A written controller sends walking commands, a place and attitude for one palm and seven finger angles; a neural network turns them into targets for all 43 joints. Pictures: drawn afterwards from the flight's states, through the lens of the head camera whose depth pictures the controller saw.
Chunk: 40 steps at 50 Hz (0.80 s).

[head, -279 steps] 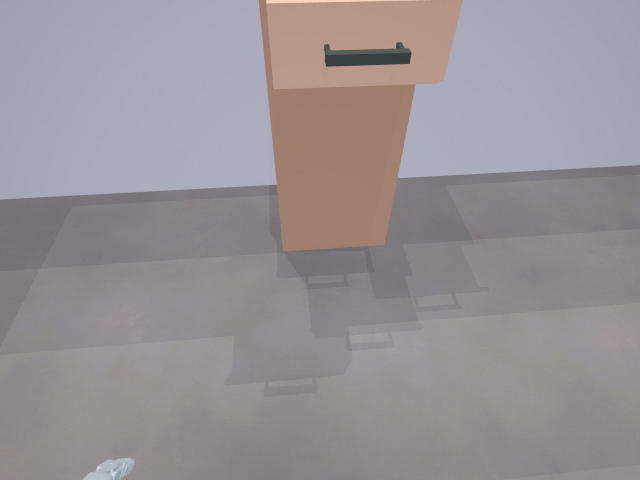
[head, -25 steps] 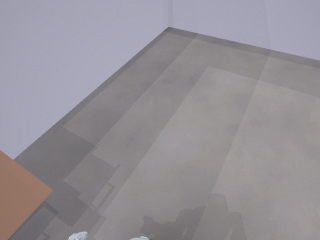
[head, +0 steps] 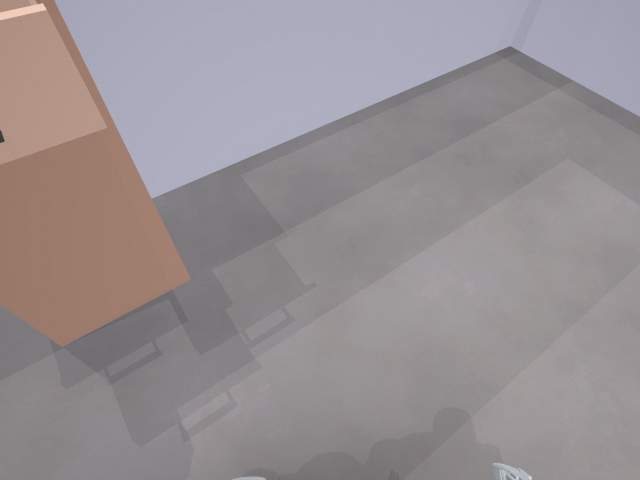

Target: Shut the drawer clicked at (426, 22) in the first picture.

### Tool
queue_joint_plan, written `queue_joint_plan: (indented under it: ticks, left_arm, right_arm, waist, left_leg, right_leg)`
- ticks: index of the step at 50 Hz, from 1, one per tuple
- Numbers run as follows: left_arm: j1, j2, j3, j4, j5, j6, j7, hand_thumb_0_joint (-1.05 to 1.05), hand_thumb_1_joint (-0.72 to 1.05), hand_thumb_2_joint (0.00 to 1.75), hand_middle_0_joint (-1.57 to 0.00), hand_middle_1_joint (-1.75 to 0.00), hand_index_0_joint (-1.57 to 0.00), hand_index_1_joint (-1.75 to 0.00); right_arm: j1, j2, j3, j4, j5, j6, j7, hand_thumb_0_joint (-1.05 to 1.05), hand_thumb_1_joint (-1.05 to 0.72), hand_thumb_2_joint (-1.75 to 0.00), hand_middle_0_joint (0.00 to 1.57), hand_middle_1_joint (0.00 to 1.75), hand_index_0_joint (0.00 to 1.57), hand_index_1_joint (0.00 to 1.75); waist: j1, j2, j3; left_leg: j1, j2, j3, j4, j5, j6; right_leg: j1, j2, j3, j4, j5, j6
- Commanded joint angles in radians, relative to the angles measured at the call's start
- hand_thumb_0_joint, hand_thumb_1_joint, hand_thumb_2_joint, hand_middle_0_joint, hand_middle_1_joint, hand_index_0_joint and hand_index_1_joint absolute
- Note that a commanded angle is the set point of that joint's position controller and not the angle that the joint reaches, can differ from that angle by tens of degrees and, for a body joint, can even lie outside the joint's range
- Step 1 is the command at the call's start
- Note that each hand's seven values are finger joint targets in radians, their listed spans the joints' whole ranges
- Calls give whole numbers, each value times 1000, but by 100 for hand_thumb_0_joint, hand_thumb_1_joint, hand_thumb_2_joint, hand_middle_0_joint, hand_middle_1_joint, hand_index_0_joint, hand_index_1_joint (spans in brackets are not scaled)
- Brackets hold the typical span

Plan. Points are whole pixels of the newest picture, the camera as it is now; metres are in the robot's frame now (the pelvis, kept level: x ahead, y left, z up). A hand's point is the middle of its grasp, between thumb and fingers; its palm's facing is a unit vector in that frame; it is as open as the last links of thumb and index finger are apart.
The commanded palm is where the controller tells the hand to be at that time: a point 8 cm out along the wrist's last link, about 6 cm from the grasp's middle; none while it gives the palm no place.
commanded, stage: turn to face it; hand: left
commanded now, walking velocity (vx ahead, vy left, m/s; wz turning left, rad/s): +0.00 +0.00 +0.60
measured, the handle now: out of the picture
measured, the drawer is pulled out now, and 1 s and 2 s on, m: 0.25 0.25 0.25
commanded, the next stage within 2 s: take the last steps up to it in 1.14 s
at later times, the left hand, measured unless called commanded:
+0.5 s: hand out of the picture +0.07 +0.19 -0.12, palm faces +0.27 -0.91 -0.31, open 7.4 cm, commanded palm none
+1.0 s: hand out of the picture -0.13 +0.19 -0.17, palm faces +0.58 -0.78 -0.24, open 7.4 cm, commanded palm none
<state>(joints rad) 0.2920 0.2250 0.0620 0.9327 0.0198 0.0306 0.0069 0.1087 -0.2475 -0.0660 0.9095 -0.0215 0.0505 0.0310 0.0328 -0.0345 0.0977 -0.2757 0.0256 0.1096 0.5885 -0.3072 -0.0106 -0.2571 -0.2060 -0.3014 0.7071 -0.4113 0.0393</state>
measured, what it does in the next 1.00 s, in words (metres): steps on the spot, turning left: right foot, then left foot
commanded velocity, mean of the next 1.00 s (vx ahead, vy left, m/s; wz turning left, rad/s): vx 0.00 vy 0.00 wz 0.51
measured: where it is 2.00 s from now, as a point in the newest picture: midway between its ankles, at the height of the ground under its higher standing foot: outside the picture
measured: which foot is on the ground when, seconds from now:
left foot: down 0.00-0.42, up 0.44-0.86, down 0.88-1.00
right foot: up 0.00-0.40, down 0.42-0.88, up 0.90-1.00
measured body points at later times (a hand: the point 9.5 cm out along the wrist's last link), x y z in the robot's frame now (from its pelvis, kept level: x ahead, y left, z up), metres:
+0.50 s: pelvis +0.00 -0.04 +0.01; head +0.04 -0.07 +0.45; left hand +0.06 +0.23 -0.10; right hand +0.12 -0.28 -0.16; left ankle -0.04 +0.10 -0.67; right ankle +0.04 -0.14 -0.72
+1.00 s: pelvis -0.03 +0.00 +0.01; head -0.02 +0.04 +0.45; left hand -0.16 +0.23 -0.15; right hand +0.21 -0.15 -0.11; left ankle -0.07 +0.07 -0.72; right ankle +0.03 -0.14 -0.66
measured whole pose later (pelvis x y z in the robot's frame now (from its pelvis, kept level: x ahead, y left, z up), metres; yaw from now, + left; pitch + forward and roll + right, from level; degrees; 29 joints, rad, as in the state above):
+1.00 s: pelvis -0.03 +0.00 +0.01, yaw +33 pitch -1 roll -1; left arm 0.27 0.26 0.07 0.98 0.02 0.08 0.02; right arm 0.13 -0.21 -0.04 0.92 -0.02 0.02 0.01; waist 0.03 -0.05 0.09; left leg -0.26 0.01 0.08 0.59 -0.31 0.05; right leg -0.40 -0.13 -0.11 1.04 -0.52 0.08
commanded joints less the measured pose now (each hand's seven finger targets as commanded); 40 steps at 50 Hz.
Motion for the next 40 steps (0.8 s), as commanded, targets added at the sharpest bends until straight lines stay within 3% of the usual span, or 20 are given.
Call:
queue_joint_plan:
  ticks: [1,2,4,5,8,14,16,17,18,19,20,21,22,23,24,26,27,34,39,40]
  left_arm:
    - [-125,118,23,-154,-1,-3,13,0,90,90,-20,-30,-20,-30]
    - [-140,103,28,-136,1,1,16,0,90,90,-20,-30,-20,-30]
    - [-121,119,35,-112,-5,1,8,0,90,90,-20,-30,-20,-30]
    - [-94,117,36,-103,-5,2,4,0,90,90,-20,-30,-20,-30]
    - [-91,113,33,-102,-6,4,2,0,90,90,-20,-30,-20,-30]
    - [-166,98,25,-151,-9,-2,8,0,90,90,-20,-30,-20,-30]
    - [-150,99,22,-155,-13,-9,9,0,90,90,-20,-30,-20,-30]
    - [-119,96,22,-152,-16,-14,10,0,90,90,-20,-30,-20,-30]
    - [-81,103,25,-142,-17,-20,11,0,90,90,-20,-30,-20,-30]
    - [-37,123,30,-132,-15,-31,13,0,90,90,-20,-30,-20,-30]
    - [-5,205,45,-129,-1,-44,22,0,90,90,-20,-30,-20,-30]
    - [0,294,61,-137,8,-44,27,0,90,90,-20,-30,-20,-30]
    - [-9,275,49,-143,0,-35,30,0,90,90,-20,-30,-20,-30]
    - [-81,213,44,-153,-1,-41,33,0,90,90,-20,-30,-20,-30]
    - [-138,190,33,-166,-3,-35,29,0,90,90,-20,-30,-20,-30]
    - [-185,142,17,-175,-3,-38,26,0,90,90,-20,-30,-20,-30]
    - [-168,136,15,-171,-3,-42,26,0,90,90,-20,-30,-20,-30]
    - [-34,168,27,-111,6,-36,28,0,90,90,-20,-30,-20,-30]
    - [5,197,40,-80,14,-29,25,0,90,90,-20,-30,-20,-30]
    - [3,203,44,-72,14,-28,25,0,90,90,-20,-30,-20,-30]
  right_arm:
    - [234,-267,-64,-12,11,-30,-30,0,-90,-90,20,30,20,30]
    - [196,-229,-57,-15,6,-37,-41,0,-90,-90,20,30,20,30]
    - [74,-192,-41,-54,2,-37,-45,0,-90,-90,20,30,20,30]
    - [45,-182,-38,-63,2,-40,-44,0,-90,-90,20,30,20,30]
    - [44,-185,-40,-71,3,-41,-39,0,-90,-90,20,30,20,30]
    - [75,-194,-52,-67,-4,-31,-34,0,-90,-90,20,30,20,30]
    - [60,-196,-54,-74,-4,-28,-34,0,-90,-90,20,30,20,30]
    - [47,-198,-57,-80,-5,-27,-34,0,-90,-90,20,30,20,30]
    - [35,-193,-58,-84,-1,-26,-33,0,-90,-90,20,30,20,30]
    - [33,-175,-58,-88,6,-26,-31,0,-90,-90,20,30,20,30]
    - [62,-108,-48,-98,16,-28,-25,0,-90,-90,20,30,20,30]
    - [60,-70,-41,-128,13,-25,-23,0,-90,-90,20,30,20,30]
    - [52,-117,-53,-121,4,-17,-25,0,-90,-90,20,30,20,30]
    - [70,-123,-55,-92,0,-6,-20,0,-90,-90,20,30,20,30]
    - [77,-115,-58,-70,-3,3,-14,0,-90,-90,20,30,20,30]
    - [120,-103,-53,-42,-4,6,-1,0,-90,-90,20,30,20,30]
    - [122,-89,-49,-35,-4,9,1,0,-90,-90,20,30,20,30]
    - [25,-68,-33,-51,1,15,2,0,-90,-90,20,30,20,30]
    - [-3,-43,-13,-63,9,-6,-2,0,-90,-90,20,30,20,30]
    - [18,-41,-10,-58,11,-12,-5,0,-90,-90,20,30,20,30]
  waist:
    - [-125,211,-221]
    - [-115,251,-189]
    - [-65,233,-122]
    - [-48,218,-128]
    - [-44,181,-134]
    - [-66,206,-132]
    - [-57,216,-141]
    - [-40,230,-160]
    - [-21,204,-172]
    - [3,151,-196]
    - [17,-67,-223]
    - [23,-295,-207]
    - [19,-191,-192]
    - [-17,-198,-145]
    - [-40,-174,-85]
    - [-74,-143,-62]
    - [-68,-148,-58]
    - [-4,-141,-53]
    - [23,-179,-114]
    - [14,-186,-136]
  left_leg:
    - [355,399,-382,-175,878,235]
    - [299,337,-371,-185,850,214]
    - [185,249,-298,-194,720,175]
    - [177,215,-272,-198,684,158]
    - [146,187,-277,-220,576,153]
    - [123,183,-384,-204,497,175]
    - [86,173,-424,-175,533,171]
    - [71,164,-433,-145,544,162]
    - [39,143,-431,-108,515,142]
    - [-32,100,-410,-45,405,98]
    - [-209,-2,-313,115,112,22]
    - [-343,-113,-164,359,-298,-42]
    - [-308,-55,-216,530,-303,-27]
    - [-304,-24,-237,603,-227,-24]
    - [-304,-19,-204,661,-157,-33]
    - [-303,3,-164,685,-56,-50]
    - [-300,5,-146,679,-35,-58]
    - [-274,28,-79,459,-87,-73]
    - [-151,14,-13,203,-143,-48]
    - [-118,9,-3,141,-132,-42]
  right_leg:
    - [-352,42,227,449,-222,48]
    - [-364,43,255,473,-165,54]
    - [-323,55,281,480,-57,59]
    - [-303,68,276,467,-21,62]
    - [-261,92,274,395,17,70]
    - [-193,138,278,162,-23,65]
    - [-110,167,269,51,-17,57]
    - [-57,177,268,-26,20,53]
    - [21,184,260,-131,100,50]
    - [146,157,272,-287,222,47]
    - [317,-41,447,-402,255,-3]
    - [301,-299,688,-424,419,-125]
    - [178,-309,631,-413,392,-179]
    - [95,-247,563,-444,267,-164]
    - [43,-186,503,-453,185,-141]
    - [38,-118,349,-419,266,-114]
    - [49,-105,300,-410,307,-107]
    - [132,-157,240,-402,372,-144]
    - [177,-185,201,-309,556,-158]
    - [191,-186,190,-276,594,-152]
